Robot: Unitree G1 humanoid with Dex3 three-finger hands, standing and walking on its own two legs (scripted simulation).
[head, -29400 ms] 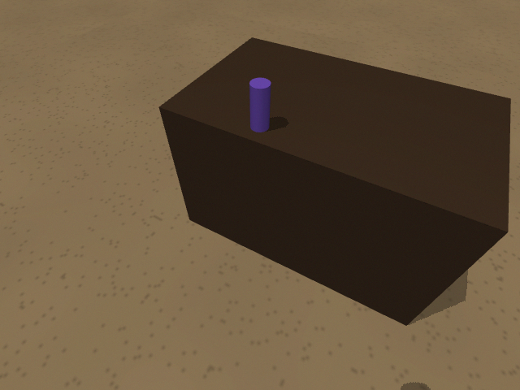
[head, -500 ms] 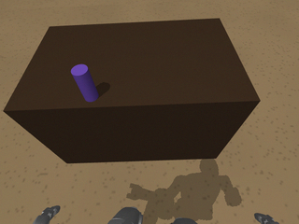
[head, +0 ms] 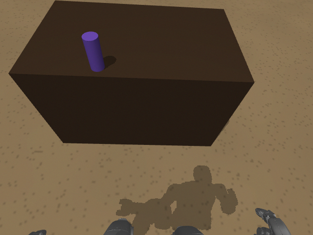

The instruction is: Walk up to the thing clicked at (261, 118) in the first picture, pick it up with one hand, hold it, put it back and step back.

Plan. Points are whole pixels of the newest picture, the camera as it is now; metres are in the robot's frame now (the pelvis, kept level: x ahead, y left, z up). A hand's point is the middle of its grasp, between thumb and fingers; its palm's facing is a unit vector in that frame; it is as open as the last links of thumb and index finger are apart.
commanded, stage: step back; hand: left
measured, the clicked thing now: (94, 52) +0.75 +0.27 -0.04
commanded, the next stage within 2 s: stand in 1.84 s
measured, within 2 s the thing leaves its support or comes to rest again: neither
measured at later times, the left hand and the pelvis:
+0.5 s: hand out of the picture -0.05 +0.25 -0.15, palm faces +0.06 -0.92 -0.39, open 7.4 cm; pelvis -0.17 -0.03 +0.00, yaw +4 degrees
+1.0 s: hand out of the picture -0.26 +0.24 -0.14, palm faces +0.10 -0.90 -0.43, open 7.4 cm; pelvis -0.30 -0.05 -0.01, yaw +6 degrees
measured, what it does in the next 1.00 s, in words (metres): walks backwards: right foot, then left foot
